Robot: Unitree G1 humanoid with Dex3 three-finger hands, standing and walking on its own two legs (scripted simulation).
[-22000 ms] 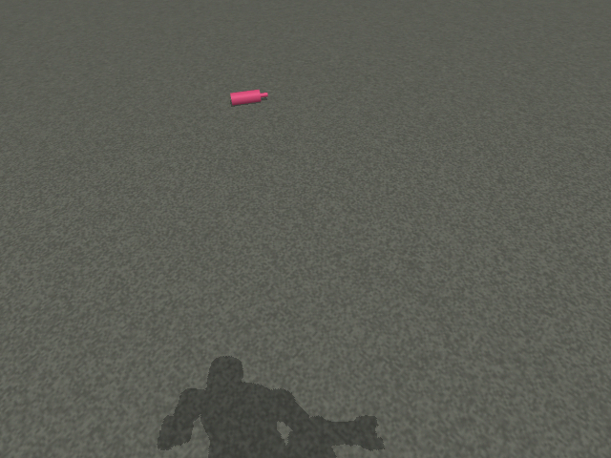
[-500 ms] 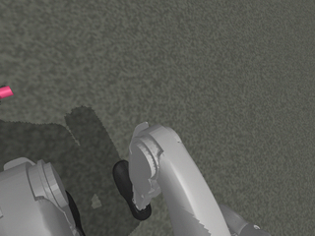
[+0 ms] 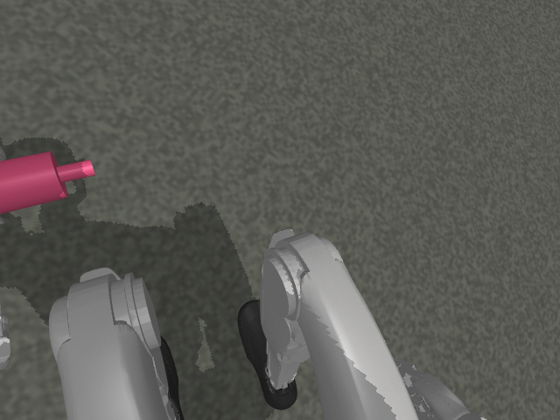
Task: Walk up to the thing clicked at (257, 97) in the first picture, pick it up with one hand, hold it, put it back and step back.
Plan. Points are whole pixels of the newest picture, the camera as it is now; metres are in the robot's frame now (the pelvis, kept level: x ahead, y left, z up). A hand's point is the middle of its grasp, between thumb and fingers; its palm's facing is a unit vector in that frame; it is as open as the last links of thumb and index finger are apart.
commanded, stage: settle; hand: left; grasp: from above
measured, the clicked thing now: (8, 186) +0.45 +0.31 -0.23
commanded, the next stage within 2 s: lift in 0.32 s
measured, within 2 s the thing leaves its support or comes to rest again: neither
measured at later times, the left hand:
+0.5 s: hand out of the picture +0.42 +0.34 -0.13, palm faces -0.41 -0.10 -0.90, open 9.9 cm
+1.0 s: hand out of the picture +0.36 +0.34 -0.01, palm faces -0.45 -0.14 -0.88, open 9.8 cm
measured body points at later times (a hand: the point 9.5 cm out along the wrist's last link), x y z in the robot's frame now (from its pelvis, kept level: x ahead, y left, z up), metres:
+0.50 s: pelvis +0.00 -0.01 +0.02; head +0.22 +0.08 +0.40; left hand +0.44 +0.34 -0.08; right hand +0.08 -0.27 -0.08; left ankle +0.07 +0.11 -0.28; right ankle +0.10 -0.09 -0.28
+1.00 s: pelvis -0.01 +0.00 +0.12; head +0.18 +0.07 +0.52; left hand +0.38 +0.34 +0.04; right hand +0.12 -0.26 +0.00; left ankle +0.07 +0.11 -0.28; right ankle +0.10 -0.09 -0.28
